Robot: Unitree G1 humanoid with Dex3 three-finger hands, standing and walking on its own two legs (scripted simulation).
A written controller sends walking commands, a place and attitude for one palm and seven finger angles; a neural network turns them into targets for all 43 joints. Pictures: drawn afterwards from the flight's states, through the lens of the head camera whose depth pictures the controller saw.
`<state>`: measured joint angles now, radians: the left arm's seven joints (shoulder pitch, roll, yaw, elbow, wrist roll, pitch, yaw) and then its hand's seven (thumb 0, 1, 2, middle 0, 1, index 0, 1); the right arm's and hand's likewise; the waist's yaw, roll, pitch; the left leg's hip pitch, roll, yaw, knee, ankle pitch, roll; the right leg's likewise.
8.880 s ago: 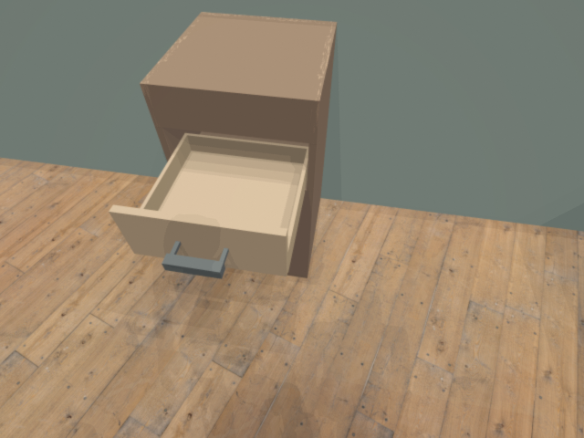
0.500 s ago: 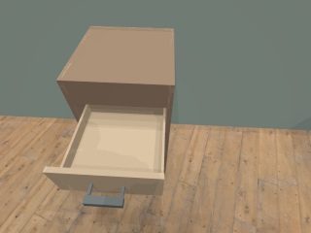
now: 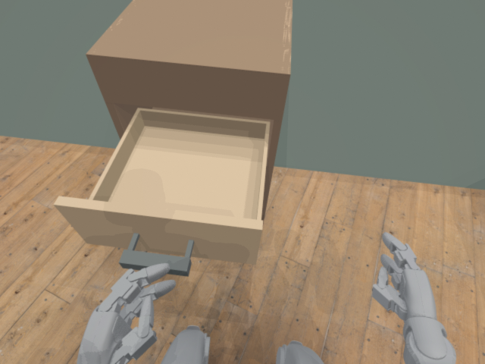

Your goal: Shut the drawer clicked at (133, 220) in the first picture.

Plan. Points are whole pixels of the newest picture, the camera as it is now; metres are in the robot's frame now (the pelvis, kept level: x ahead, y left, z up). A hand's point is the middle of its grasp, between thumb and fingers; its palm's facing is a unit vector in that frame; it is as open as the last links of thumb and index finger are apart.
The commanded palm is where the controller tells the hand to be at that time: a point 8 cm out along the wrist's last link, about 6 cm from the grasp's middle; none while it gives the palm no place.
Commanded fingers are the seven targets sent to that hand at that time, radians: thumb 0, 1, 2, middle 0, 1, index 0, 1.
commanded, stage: raise the hand and make a fist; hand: left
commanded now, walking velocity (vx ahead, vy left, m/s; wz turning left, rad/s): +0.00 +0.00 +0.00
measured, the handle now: (159, 252) +0.32 +0.20 -0.08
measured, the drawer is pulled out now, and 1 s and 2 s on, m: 0.30 0.30 0.30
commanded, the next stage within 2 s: bring the fist close to the handle in 1.46 s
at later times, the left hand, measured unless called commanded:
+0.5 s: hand (136, 328) +0.17 +0.17 +0.03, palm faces -0.01 -1.00 -0.01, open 3.5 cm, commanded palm +0.12 +0.22 +0.03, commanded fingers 0.00 0.90 0.90 -1.16 -1.34 -1.16 -1.34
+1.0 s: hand (140, 340) +0.15 +0.16 +0.03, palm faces -0.01 -1.00 +0.03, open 3.2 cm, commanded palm +0.11 +0.21 +0.02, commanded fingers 0.00 0.90 0.90 -1.40 -1.60 -1.40 -1.60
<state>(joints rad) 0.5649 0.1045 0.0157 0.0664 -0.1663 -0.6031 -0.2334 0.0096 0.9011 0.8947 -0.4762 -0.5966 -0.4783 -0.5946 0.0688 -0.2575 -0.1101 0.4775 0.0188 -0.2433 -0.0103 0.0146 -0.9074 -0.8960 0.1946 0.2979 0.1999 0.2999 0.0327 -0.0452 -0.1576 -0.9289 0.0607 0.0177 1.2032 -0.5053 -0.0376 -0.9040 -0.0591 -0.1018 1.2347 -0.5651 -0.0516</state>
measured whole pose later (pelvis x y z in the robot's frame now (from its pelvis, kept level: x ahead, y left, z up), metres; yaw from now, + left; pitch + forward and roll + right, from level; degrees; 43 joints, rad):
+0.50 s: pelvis -0.01 +0.02 -0.02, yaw -1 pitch +17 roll -2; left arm 0.63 0.14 0.02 -0.15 -0.18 -0.47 -0.16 0.02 0.90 0.90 -0.97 -1.14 -0.97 -1.13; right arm 0.26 -0.21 -0.05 0.56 0.02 -0.21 -0.04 0.02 -0.90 -0.90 0.20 0.30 0.21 0.30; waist -0.02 0.04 -0.16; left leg -1.08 0.07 -0.01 1.31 -0.52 0.00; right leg -1.02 -0.05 -0.12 1.28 -0.55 -0.02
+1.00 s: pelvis +0.00 +0.04 -0.03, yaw +0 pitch +19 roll -4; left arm 0.77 0.12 -0.12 -0.32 -0.09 -0.43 -0.12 0.02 0.90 0.90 -1.38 -1.58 -1.38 -1.58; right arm 0.15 -0.16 0.00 0.37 0.00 -0.11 0.00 0.02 -0.90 -0.90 0.20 0.30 0.21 0.30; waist 0.03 0.02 -0.19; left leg -1.14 0.05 -0.02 1.38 -0.58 0.02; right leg -1.06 -0.07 -0.13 1.33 -0.60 0.00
